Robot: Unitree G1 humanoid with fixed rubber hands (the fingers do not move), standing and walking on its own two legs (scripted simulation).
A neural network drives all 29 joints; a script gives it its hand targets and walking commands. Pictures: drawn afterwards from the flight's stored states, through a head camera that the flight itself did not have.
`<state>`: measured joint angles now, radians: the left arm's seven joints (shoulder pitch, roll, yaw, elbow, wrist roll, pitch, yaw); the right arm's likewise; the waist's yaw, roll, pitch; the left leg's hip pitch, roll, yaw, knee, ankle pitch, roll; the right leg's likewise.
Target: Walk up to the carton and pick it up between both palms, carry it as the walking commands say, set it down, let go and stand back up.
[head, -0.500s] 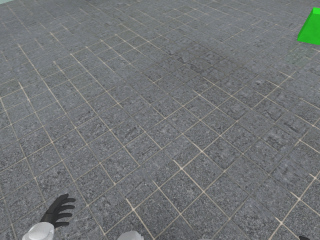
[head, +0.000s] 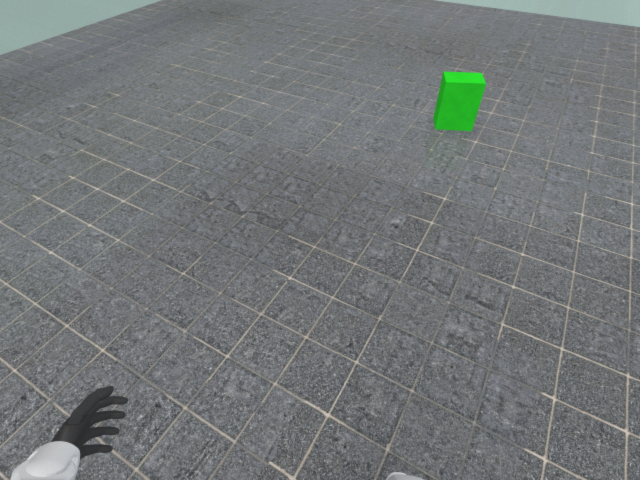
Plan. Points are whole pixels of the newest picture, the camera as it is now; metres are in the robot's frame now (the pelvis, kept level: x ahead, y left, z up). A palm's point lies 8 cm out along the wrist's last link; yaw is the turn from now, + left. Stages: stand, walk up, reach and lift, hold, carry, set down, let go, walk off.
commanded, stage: walk up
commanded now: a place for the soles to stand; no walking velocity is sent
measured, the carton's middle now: (457, 101) +2.20 -0.91 -0.61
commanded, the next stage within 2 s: none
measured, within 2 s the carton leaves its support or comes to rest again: neither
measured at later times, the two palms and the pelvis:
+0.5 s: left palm (182, 310) +0.43 +0.26 -0.11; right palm (596, 324) +0.33 -0.41 -0.04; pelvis +0.29 -0.05 +0.00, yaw -11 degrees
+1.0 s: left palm (249, 203) +0.72 +0.15 -0.10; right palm (554, 212) +0.62 -0.50 -0.07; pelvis +0.59 -0.16 +0.00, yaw -14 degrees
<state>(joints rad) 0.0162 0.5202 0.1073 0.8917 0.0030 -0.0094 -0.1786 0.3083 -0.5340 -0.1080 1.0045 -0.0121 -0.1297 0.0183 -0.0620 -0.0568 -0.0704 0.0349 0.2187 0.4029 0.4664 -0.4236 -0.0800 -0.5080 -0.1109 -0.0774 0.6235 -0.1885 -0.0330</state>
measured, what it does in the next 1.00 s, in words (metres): walks ahead: left foot, then right foot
